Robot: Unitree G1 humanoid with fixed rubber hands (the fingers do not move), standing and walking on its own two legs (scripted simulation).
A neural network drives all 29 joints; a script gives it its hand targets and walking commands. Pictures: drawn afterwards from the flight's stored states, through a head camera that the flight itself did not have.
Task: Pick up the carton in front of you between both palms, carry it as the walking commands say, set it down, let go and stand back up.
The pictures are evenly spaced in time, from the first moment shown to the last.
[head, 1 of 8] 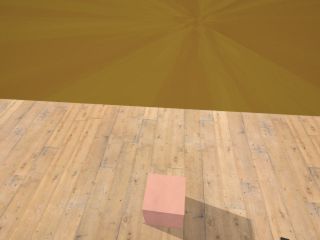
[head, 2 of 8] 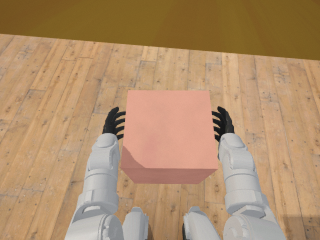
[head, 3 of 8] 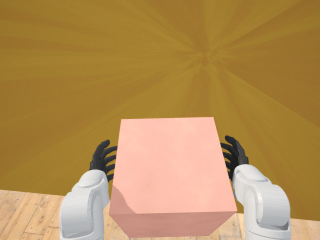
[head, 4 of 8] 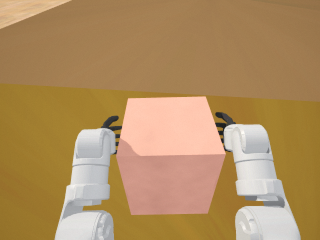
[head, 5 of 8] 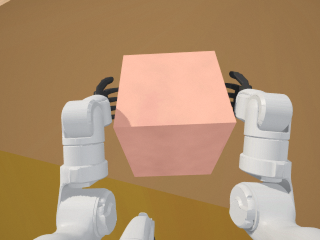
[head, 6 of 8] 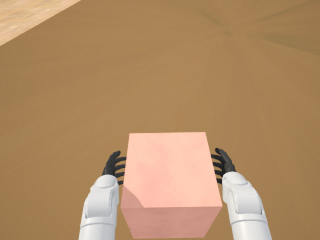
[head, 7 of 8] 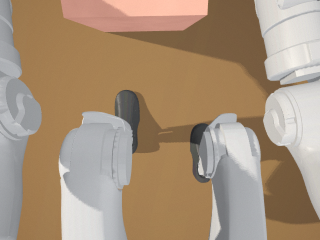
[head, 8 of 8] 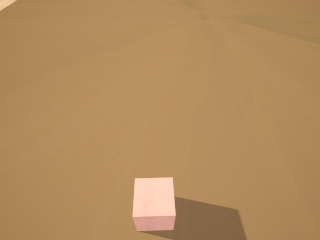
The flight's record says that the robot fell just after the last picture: no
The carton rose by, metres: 1.25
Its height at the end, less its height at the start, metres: +0.51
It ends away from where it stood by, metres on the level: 5.71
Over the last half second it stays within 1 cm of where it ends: yes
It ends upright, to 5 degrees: yes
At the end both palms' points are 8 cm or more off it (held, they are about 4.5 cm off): yes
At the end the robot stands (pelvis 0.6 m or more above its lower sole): yes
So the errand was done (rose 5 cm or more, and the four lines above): yes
